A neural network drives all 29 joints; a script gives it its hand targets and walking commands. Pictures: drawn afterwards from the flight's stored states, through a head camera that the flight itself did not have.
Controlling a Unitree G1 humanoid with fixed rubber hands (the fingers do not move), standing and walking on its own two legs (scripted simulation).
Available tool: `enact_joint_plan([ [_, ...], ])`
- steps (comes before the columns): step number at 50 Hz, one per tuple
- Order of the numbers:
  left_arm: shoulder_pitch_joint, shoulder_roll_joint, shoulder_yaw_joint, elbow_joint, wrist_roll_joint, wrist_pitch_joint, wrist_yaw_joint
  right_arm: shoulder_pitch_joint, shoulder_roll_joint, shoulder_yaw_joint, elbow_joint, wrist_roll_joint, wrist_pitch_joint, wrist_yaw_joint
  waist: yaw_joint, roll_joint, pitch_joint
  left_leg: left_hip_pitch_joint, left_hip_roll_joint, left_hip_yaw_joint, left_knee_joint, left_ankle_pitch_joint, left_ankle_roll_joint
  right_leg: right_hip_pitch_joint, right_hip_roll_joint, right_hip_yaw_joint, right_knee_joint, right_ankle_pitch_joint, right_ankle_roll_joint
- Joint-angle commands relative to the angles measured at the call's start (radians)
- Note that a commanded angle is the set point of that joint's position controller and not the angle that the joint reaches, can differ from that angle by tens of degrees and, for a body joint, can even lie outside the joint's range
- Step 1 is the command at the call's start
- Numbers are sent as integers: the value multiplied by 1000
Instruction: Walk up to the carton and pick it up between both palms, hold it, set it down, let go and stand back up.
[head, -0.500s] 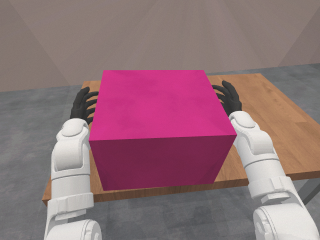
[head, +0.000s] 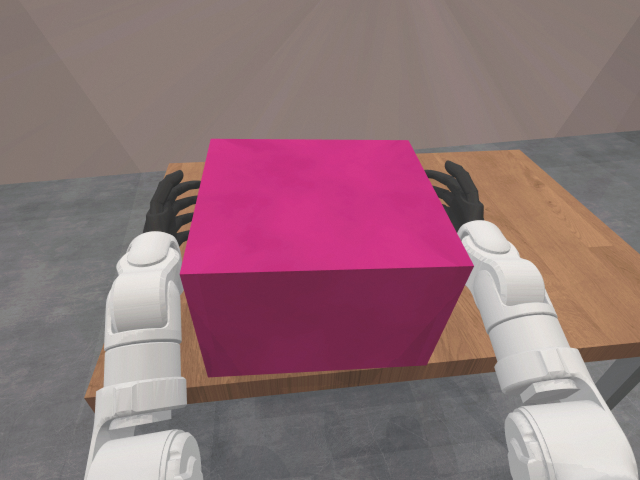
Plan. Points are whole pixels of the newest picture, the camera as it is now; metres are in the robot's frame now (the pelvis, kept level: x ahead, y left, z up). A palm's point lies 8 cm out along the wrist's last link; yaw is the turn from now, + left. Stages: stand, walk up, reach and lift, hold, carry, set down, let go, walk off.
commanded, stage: hold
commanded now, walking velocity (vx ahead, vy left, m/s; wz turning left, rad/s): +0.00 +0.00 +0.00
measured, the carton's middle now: (316, 249) +0.37 +0.00 +0.15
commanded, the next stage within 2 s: none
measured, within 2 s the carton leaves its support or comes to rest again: neither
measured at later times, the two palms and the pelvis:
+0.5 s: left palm (164, 236) +0.36 +0.18 +0.19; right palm (463, 225) +0.36 -0.18 +0.19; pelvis +0.00 +0.00 +0.00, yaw +0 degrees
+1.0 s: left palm (163, 234) +0.36 +0.18 +0.19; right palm (464, 225) +0.36 -0.18 +0.19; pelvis +0.00 +0.00 +0.00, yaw +0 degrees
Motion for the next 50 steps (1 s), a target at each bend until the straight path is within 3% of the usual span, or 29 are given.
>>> enact_joint_plan([
  [1,-758,-554,-542,-213,-167,-64,-123,-807,642,396,-349,99,-50,116,-2,48,-413,196,-20,5,2,230,-25,21,23,-18,-28,215,51],
  [2,-731,-544,-515,-167,-148,-56,-126,-810,636,396,-334,92,-46,115,10,30,-374,180,-21,8,-10,204,-17,21,22,-19,-33,201,53],
  [3,-771,-542,-518,-194,-154,-64,-129,-795,641,386,-307,92,-44,116,0,39,-379,177,-19,7,-19,185,-20,18,18,-18,-29,182,54],
  [5,-752,-542,-524,-189,-162,-66,-129,-816,656,402,-349,95,-53,118,11,28,-397,173,-22,13,-11,201,-13,32,18,-15,-28,215,56],
  [10,-760,-542,-541,-231,-163,-65,-130,-783,633,399,-347,101,-45,108,-8,60,-412,204,-24,7,2,247,-32,30,19,-17,-22,246,56],
  [13,-725,-522,-505,-193,-144,-54,-140,-757,632,392,-318,87,-37,108,-2,31,-353,180,-22,10,-14,212,-19,45,15,-15,-29,237,56],
  [14,-727,-534,-520,-218,-158,-59,-144,-771,646,403,-358,95,-44,107,-5,23,-395,179,-25,8,-11,218,-16,66,13,-10,-23,268,63],
  [18,-732,-547,-545,-213,-159,-61,-135,-790,633,399,-369,95,-49,108,-6,68,-407,200,-21,5,3,244,-32,38,19,-16,-22,249,51],
  [19,-736,-548,-557,-248,-171,-64,-132,-782,644,408,-388,101,-50,108,-11,52,-427,208,-20,1,6,263,-32,48,23,-20,-18,266,55],
  [22,-717,-537,-531,-190,-156,-58,-132,-797,639,405,-375,95,-46,111,6,31,-384,185,-21,6,-9,211,-19,40,20,-17,-26,232,55],
  [23,-729,-535,-532,-226,-162,-63,-134,-770,642,406,-362,93,-43,109,-3,20,-409,191,-20,5,-6,234,-22,56,21,-17,-16,261,58],
  [24,-713,-531,-521,-193,-152,-57,-135,-777,627,403,-355,94,-43,109,3,35,-387,188,-21,7,-4,236,-24,50,20,-15,-19,260,54],
  [27,-720,-541,-535,-231,-168,-60,-136,-779,633,410,-379,103,-46,109,-6,33,-423,199,-21,7,4,258,-27,51,23,-16,-18,281,56],
  [28,-714,-528,-518,-201,-150,-54,-137,-764,620,397,-340,98,-38,108,-2,48,-369,196,-21,9,0,253,-30,39,20,-16,-23,268,52],
  [30,-724,-544,-544,-252,-166,-56,-137,-770,624,406,-374,107,-43,108,-9,57,-414,213,-19,5,7,284,-39,48,26,-18,-17,281,51],
  [36,-743,-530,-524,-193,-155,-52,-133,-789,620,382,-333,88,-38,118,-2,43,-355,177,-17,6,-18,186,-26,10,19,-20,-34,181,46],
  [40,-747,-548,-543,-219,-162,-57,-126,-786,627,390,-333,96,-44,121,-1,67,-406,196,-15,7,-7,228,-33,25,23,-17,-24,212,45],
  [44,-750,-552,-552,-217,-175,-64,-125,-789,637,394,-354,95,-49,118,-10,49,-410,200,-20,3,-4,219,-29,24,21,-17,-28,216,51],
  [47,-742,-554,-522,-157,-150,-51,-131,-798,621,360,-303,75,-45,129,-5,57,-348,166,-10,8,-33,141,-23,-6,17,-18,-43,122,38],
  [50,-749,-557,-532,-177,-163,-58,-133,-820,639,377,-340,81,-54,125,-4,35,-409,182,-17,10,-11,199,-22,34,22,-18,-30,201,47],
])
